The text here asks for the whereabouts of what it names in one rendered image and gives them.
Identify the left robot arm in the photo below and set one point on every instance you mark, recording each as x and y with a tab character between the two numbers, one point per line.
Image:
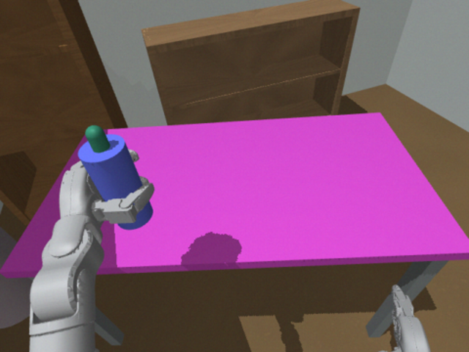
62	295

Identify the bookshelf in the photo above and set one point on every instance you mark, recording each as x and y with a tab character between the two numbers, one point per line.
278	62
53	86

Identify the right robot hand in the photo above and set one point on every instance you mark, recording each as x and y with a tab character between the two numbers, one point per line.
408	330

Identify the table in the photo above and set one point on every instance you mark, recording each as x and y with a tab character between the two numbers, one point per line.
304	191

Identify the left robot hand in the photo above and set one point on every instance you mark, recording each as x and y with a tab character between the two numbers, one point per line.
79	196

